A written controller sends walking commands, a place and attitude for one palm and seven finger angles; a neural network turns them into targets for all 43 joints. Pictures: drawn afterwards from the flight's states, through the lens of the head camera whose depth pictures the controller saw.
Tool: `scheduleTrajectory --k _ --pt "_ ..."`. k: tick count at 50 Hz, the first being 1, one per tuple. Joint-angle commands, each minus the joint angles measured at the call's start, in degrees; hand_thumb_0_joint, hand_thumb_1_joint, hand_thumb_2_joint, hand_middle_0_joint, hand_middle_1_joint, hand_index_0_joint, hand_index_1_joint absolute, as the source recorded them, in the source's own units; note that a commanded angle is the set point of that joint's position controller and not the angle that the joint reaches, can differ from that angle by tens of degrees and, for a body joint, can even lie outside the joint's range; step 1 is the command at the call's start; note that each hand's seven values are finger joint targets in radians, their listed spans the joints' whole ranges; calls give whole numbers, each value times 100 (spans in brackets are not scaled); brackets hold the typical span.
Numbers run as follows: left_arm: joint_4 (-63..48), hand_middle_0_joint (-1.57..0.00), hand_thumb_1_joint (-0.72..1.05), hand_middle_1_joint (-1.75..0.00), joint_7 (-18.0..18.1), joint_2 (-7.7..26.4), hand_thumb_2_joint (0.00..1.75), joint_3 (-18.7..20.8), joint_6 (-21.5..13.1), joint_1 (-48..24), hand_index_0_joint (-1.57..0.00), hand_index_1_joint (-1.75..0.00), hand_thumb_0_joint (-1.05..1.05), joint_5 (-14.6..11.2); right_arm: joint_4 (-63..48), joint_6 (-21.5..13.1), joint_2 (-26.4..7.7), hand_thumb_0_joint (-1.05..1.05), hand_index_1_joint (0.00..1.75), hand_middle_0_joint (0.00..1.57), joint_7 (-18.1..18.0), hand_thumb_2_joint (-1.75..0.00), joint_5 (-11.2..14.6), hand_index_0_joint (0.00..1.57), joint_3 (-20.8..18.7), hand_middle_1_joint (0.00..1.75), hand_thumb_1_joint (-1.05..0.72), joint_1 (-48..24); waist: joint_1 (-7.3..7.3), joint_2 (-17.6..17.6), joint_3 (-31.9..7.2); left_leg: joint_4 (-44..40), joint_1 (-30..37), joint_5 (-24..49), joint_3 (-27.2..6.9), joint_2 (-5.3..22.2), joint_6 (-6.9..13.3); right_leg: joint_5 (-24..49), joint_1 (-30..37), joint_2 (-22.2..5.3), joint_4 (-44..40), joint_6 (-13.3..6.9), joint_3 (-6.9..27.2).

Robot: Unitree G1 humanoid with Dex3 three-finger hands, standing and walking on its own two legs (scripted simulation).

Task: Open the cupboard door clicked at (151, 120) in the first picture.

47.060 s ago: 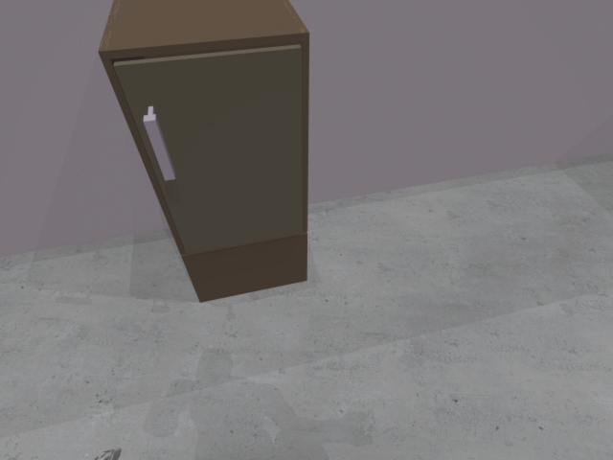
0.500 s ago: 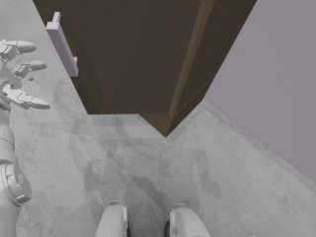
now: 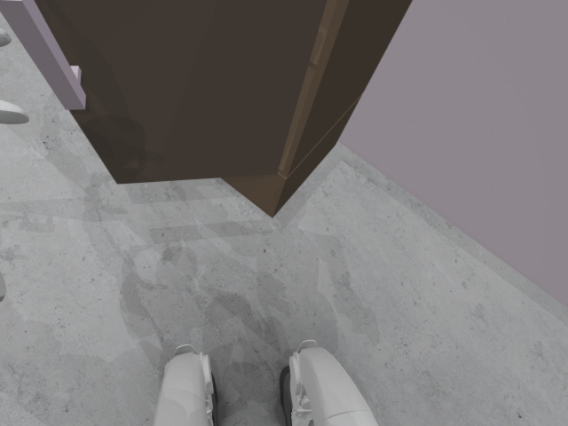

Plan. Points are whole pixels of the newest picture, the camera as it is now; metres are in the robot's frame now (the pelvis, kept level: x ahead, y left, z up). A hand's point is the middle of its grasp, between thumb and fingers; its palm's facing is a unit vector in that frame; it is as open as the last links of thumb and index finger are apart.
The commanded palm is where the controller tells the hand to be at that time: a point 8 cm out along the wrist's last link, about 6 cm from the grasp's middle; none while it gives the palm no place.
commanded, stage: move the hooked fingers beside the handle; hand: left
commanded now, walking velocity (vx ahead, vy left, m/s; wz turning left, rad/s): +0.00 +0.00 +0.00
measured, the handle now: (50, 43) +0.58 +0.24 +0.08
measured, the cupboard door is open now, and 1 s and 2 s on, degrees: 46 46 43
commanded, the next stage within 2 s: slide the fingers in behind the handle in 0.78 s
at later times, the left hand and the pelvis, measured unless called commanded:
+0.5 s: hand out of the picture +0.54 +0.29 +0.09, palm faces +0.04 -1.00 -0.02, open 14.0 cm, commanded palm +0.53 +0.32 +0.08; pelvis +0.01 +0.01 +0.01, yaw +0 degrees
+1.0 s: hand out of the picture +0.54 +0.29 +0.09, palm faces +0.05 -1.00 -0.03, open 14.0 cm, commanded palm +0.53 +0.31 +0.08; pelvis +0.01 +0.00 +0.00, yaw +0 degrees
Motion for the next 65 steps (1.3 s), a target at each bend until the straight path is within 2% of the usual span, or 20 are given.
scheduleTrajectory --k 1,3,7,12,14,17,19,20,22,27,29,38,41,44,49,51,53,57,60,65 --pt "-1142 -30 -50 -120 70 1716 30 80 -202 -2295 -30 -120 0 -38 -184 -9 -1190 0 30 20 -35 -90 -59 20 -392 30 -90 1251 -8 1461 -3126 -701 3486 2143 -501 -174 78 1292 283 237 -785 -156 91" --pt "-1292 -30 -50 -120 62 1735 30 170 -209 -2169 -30 -120 0 -70 -207 19 -1186 0 30 20 -3 -90 -76 20 -415 30 -90 1287 61 1550 -3417 -685 3686 2386 -511 -168 61 1421 325 246 -761 -157 74" --pt "-1151 -30 -50 -120 71 2143 30 441 -136 -2133 -30 -120 0 -56 -245 78 -1188 0 30 20 -19 -90 -53 20 -360 30 -90 1285 36 1084 -3031 -659 2999 1988 -392 -193 146 1366 643 280 -817 -131 129" --pt "-1601 -30 -50 -120 143 2314 30 550 -364 -2421 -30 -120 0 0 -178 77 -1179 0 30 20 18 -90 -93 20 -396 30 -90 1346 45 1574 -3423 -619 3498 2301 -481 -158 89 1421 459 300 -729 -170 88" --pt "-1671 -30 -50 -120 100 2055 30 406 -366 -2262 -30 -120 0 -11 -129 104 -1164 0 30 20 61 -90 -102 20 -433 30 -90 1371 78 1869 -3593 -653 3951 2658 -553 -139 20 1532 302 292 -742 -181 41" --pt "-1553 -30 -50 -120 -1 1568 30 198 -234 -1914 -30 -120 0 -134 -107 145 -1137 0 30 20 84 -90 -90 20 -466 30 -90 1415 39 1696 -3432 -710 4114 2897 -567 -140 36 1656 270 303 -836 -175 14" --pt "-1480 -30 -50 -120 -22 1537 30 208 -124 -1727 -30 -120 0 -159 -123 181 -1139 0 30 20 92 -90 -71 20 -478 30 -90 1395 97 1576 -3279 -746 4008 2804 -534 -149 33 1651 337 309 -890 -160 8" --pt "-1544 -30 -50 -120 -10 1467 30 130 -106 -1834 -30 -120 0 -160 -104 187 -1144 0 30 20 87 -90 -81 20 -477 30 -90 1403 23 1418 -3204 -771 3958 2776 -555 -145 49 1665 367 303 -899 -152 -5" --pt "-1667 -30 -50 -120 49 1311 30 91 -168 -1845 -30 -120 0 -193 -129 179 -1108 0 30 20 88 -90 -85 20 -491 30 -90 1388 44 1495 -3186 -777 4014 2770 -527 -165 58 1660 345 305 -923 -171 15" --pt "-1812 -30 -50 -120 263 1208 30 31 -410 -2117 -30 -120 0 -179 -84 161 -1088 0 30 20 100 -90 -104 20 -496 30 -90 1323 -3 1605 -3051 -822 4102 2649 -540 -168 22 1542 265 297 -935 -198 21" --pt "-1468 -30 -50 -120 324 1407 30 156 -391 -1952 -30 -120 0 -124 -87 177 -1106 0 30 20 90 -90 -92 20 -471 30 -90 1292 12 1384 -2881 -839 3874 2490 -515 -174 26 1491 365 285 -951 -181 28" --pt "-1508 -30 -50 -120 251 1547 30 198 -458 -1943 -30 -120 0 -137 -179 185 -1096 0 30 20 69 -90 -74 20 -440 30 -90 1193 40 1363 -3167 -682 3651 2653 -390 -205 82 1848 708 285 -854 -152 114" --pt "-1284 -30 -50 -120 181 1528 30 119 -387 -1942 -30 -120 0 -146 -185 181 -1095 0 30 20 49 -90 -39 20 -417 30 -90 1152 -28 1150 -2941 -649 3225 2299 -323 -224 124 1740 793 281 -881 -119 162" --pt "-1515 -30 -50 -120 123 1821 30 348 -445 -1958 -30 -120 0 -168 -193 159 -1109 0 30 20 39 -90 -46 20 -433 30 -90 1170 94 1373 -3355 -584 3383 2507 -319 -232 115 1903 930 284 -811 -137 188" --pt "-1489 -30 -50 -120 50 1269 30 27 -390 -1877 -30 -120 0 -272 -110 145 -1078 0 30 20 66 -90 -34 20 -463 30 -90 1184 18 1365 -3211 -620 3534 2432 -368 -207 97 1745 645 290 -863 -137 134" --pt "-1442 -30 -50 -120 88 1359 30 53 -314 -1978 -30 -120 0 -266 -97 148 -1099 0 30 20 45 -90 -28 20 -445 30 -90 1198 -15 1124 -3033 -666 3268 2168 -355 -212 130 1628 772 283 -912 -119 153" --pt "-1660 -30 -50 -120 160 1315 30 19 -361 -2193 -30 -120 0 -248 -54 121 -1093 0 30 20 46 -90 -56 20 -460 30 -90 1216 -6 1461 -3220 -666 3572 2266 -410 -198 101 1566 549 274 -882 -148 134" --pt "-1699 -30 -50 -120 305 1331 30 158 -438 -2027 -30 -120 0 -255 -56 92 -1063 0 30 20 84 -90 -81 20 -464 30 -90 1238 66 1351 -3266 -662 3516 2342 -387 -224 109 1648 713 290 -875 -161 147" --pt "-1616 -30 -50 -120 356 983 30 -186 -434 -2102 -30 -120 0 -174 -37 86 -1036 0 30 20 102 -90 -63 20 -461 30 -90 1178 -15 1426 -2992 -742 3507 2067 -398 -217 83 1414 543 282 -938 -159 123" --pt "-1669 -30 -50 -120 477 735 30 -372 -476 -2391 -30 -120 0 -147 49 51 -1055 0 30 20 92 -90 -99 20 -481 30 -90 1210 -118 1494 -2969 -829 3748 1945 -510 -198 51 1240 284 262 -951 -178 75"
